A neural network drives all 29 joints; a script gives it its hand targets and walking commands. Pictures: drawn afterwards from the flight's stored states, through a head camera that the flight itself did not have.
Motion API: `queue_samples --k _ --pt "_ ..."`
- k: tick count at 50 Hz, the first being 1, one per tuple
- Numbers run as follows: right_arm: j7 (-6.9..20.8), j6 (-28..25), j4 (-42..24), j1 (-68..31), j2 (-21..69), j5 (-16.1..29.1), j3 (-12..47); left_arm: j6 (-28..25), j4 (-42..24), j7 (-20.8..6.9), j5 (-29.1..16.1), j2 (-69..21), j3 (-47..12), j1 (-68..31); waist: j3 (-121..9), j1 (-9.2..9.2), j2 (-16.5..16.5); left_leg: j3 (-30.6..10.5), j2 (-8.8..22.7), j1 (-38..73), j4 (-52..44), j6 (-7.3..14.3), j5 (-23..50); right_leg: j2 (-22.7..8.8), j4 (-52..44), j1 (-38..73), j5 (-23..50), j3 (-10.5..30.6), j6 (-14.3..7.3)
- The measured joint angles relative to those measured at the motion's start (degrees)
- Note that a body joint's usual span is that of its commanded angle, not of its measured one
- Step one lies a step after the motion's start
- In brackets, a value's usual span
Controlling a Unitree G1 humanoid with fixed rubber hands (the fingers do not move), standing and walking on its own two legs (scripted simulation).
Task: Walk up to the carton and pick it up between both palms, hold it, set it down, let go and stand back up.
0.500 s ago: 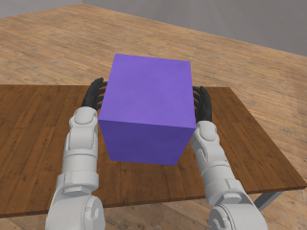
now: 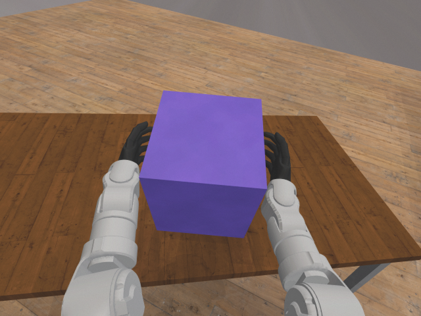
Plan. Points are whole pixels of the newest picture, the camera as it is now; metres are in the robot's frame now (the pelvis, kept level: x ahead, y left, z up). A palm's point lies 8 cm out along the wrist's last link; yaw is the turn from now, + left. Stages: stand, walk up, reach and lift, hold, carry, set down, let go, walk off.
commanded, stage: set down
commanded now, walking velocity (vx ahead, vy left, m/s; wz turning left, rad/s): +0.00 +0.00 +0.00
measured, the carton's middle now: (205, 168) +0.41 -0.01 +0.09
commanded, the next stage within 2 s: none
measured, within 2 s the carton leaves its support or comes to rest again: neither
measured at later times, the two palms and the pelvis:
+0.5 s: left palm (133, 175) +0.40 +0.14 +0.08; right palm (274, 191) +0.35 -0.15 +0.09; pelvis +0.00 +0.00 +0.00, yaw +0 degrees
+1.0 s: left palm (137, 173) +0.42 +0.14 +0.06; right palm (269, 192) +0.37 -0.15 +0.06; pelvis +0.03 +0.00 +0.00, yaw +0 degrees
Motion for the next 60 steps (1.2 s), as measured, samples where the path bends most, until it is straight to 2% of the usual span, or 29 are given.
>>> queue_samples --k 7,14,22,29,43,60 --pt "-0.45 -0.82 2.38 0.30 0.67 -2.07 -0.71 -1.86 3.74 -1.00 0.00 0.01 3.07 0.01 0.18 0.00 -0.02 0.00 0.00 0.00 -0.12 0.00 -0.14 0.00 -0.12 -0.01 -0.12 0.00 0.00" --pt "-0.65 -3.99 3.15 1.25 1.20 -2.95 -2.28 -3.99 4.68 -0.76 0.00 0.00 2.08 0.00 0.43 0.00 -0.02 0.00 -0.02 0.00 -0.12 -0.02 -0.20 -0.03 -0.12 0.00 -0.17 0.00 0.00" --pt "-0.67 -5.21 5.93 1.37 2.33 -6.13 -4.98 -6.35 9.20 -1.43 0.01 0.01 5.51 0.01 0.68 0.00 -0.03 0.00 -0.02 -0.01 -0.12 -0.02 -0.22 -0.03 -0.12 -0.01 -0.20 0.00 0.00" --pt "-0.47 -7.62 7.03 1.46 2.81 -8.28 -7.52 -8.31 10.39 -1.02 0.00 0.03 4.95 -0.09 1.00 0.00 -0.03 0.01 -0.02 -0.01 -0.12 -0.03 -0.42 -0.03 -0.12 0.00 -0.43 0.00 0.00" --pt "-0.72 -10.66 9.82 1.35 3.38 -9.79 -9.66 -10.80 12.66 -1.70 0.35 0.04 7.02 -0.11 1.02 0.00 -0.03 0.03 -0.02 -0.01 -0.12 -0.08 -1.57 -0.05 -0.12 0.00 -1.50 0.00 0.00" --pt "-3.27 -15.68 13.49 3.22 3.78 -9.94 -9.70 -12.92 14.18 -3.45 2.02 0.18 7.88 -0.11 1.78 0.00 -0.29 0.03 -0.02 -1.06 -0.13 -0.13 -2.02 -0.05 -0.13 -1.07 -1.78 0.00 0.00"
